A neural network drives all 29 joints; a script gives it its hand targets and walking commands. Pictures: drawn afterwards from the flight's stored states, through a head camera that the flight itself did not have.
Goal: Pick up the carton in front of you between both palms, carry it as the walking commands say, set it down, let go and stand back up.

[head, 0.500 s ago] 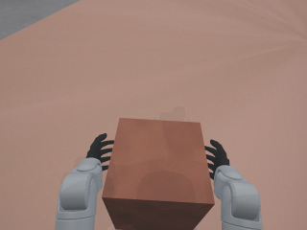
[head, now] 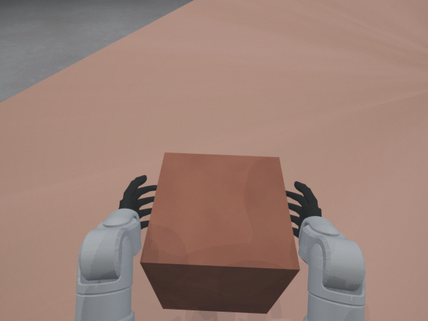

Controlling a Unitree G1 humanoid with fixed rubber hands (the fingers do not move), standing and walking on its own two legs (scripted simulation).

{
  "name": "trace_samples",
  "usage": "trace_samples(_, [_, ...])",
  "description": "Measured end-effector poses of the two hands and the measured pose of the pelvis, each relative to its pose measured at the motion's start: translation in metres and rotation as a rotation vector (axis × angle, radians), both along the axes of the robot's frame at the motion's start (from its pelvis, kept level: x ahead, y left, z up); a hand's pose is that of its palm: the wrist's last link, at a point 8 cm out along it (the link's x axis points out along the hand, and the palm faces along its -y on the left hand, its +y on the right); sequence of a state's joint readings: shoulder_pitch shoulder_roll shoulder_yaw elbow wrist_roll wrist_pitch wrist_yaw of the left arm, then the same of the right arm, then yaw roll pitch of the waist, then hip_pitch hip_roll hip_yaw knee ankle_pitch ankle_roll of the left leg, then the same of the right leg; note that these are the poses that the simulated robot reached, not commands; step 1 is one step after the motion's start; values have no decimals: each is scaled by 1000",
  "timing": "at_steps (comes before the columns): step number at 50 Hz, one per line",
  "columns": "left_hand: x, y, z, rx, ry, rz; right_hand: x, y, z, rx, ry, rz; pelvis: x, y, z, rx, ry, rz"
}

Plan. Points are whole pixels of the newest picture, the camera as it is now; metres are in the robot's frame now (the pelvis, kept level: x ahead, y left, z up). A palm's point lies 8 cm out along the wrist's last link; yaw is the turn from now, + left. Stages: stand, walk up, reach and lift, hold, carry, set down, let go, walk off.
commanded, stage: carry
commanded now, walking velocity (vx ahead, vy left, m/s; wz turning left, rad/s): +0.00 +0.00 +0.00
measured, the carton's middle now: (218, 236) +0.28 +0.00 +0.02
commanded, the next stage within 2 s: hold in 1.78 s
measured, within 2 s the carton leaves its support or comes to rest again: neither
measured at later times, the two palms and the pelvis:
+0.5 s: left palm (123, 212) +0.28 +0.17 +0.09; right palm (294, 219) +0.28 -0.13 +0.08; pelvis +0.02 +0.02 -0.01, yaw +0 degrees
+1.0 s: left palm (117, 237) +0.25 +0.17 +0.06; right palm (291, 243) +0.25 -0.13 +0.06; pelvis -0.01 +0.02 +0.00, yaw +0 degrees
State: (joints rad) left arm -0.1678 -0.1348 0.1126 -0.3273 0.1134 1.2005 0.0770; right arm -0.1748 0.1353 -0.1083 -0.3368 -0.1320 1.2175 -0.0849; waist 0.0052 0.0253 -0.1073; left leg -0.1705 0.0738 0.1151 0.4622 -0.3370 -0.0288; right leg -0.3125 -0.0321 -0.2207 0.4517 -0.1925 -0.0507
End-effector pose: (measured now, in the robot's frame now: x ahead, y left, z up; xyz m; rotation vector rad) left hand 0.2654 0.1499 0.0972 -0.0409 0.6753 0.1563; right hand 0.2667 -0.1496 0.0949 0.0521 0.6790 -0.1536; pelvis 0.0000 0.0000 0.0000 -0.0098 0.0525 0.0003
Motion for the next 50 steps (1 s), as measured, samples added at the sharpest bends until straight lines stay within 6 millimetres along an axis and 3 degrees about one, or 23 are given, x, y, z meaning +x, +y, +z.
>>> trace_samples(7, [20,9,-11,-9,26,4,21,9,-8,-11,26,5,21,7,-5,1,9,2])
trace_samples(16, [25,16,-15,-7,25,3,26,16,-13,-10,25,4,26,14,-8,0,11,3])
trace_samples(32, [6,20,-10,-1,24,-1,6,20,-9,-11,24,4,11,19,-6,3,-12,3])
trace_samples(50, [-18,24,-35,38,40,-23,-17,24,-35,-48,39,35,-14,23,-3,9,-22,2])
